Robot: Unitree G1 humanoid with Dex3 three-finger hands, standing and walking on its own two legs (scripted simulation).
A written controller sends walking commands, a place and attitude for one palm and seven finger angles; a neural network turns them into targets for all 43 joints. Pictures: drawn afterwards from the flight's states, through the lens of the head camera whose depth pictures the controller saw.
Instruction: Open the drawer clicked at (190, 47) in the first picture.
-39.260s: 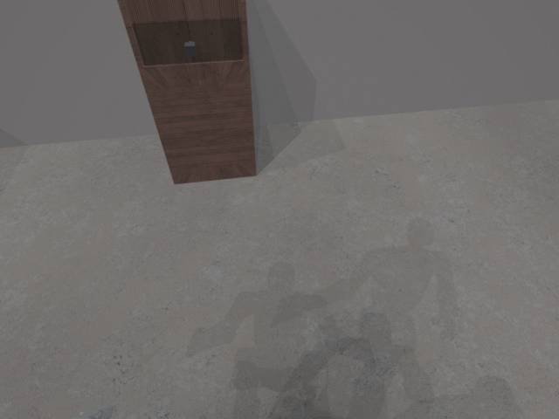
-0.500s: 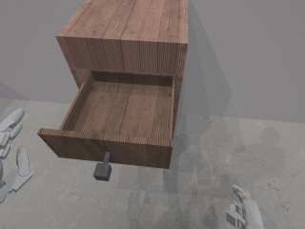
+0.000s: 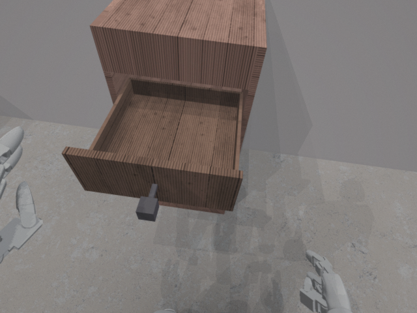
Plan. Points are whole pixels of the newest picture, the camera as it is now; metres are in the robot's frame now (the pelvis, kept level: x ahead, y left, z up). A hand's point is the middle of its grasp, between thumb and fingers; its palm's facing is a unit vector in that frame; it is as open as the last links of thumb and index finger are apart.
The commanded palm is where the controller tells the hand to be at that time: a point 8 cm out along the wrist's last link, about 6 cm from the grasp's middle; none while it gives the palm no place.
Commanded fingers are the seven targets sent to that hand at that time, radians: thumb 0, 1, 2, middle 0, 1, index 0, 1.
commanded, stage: step back with the hand held close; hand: left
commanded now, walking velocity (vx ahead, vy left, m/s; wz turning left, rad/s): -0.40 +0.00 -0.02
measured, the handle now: (150, 200) +0.35 +0.16 -0.05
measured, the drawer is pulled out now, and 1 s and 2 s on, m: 0.30 0.30 0.30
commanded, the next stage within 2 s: stop stepping back and stand still in 0.70 s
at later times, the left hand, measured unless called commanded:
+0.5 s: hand (39, 261) +0.15 +0.21 +0.17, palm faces +0.31 -0.84 -0.45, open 7.4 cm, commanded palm +0.09 +0.26 +0.19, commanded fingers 0.00 0.90 0.90 -0.20 -0.30 -0.20 -0.30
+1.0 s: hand out of the picture +0.02 +0.16 +0.17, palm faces +0.29 -0.81 -0.50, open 7.4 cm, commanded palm -0.04 +0.20 +0.19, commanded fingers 0.00 0.90 0.90 -0.20 -0.30 -0.20 -0.30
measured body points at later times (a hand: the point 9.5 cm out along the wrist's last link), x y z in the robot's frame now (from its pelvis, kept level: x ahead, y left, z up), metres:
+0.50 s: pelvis -0.05 -0.02 +0.00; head -0.01 +0.01 +0.45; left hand +0.13 +0.26 +0.19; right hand +0.14 -0.24 -0.07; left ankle +0.02 +0.11 -0.73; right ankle -0.09 -0.14 -0.71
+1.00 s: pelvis -0.17 -0.08 +0.00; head -0.14 -0.05 +0.45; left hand +0.00 +0.20 +0.19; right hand +0.01 -0.31 -0.07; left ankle -0.15 +0.06 -0.73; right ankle -0.12 -0.15 -0.73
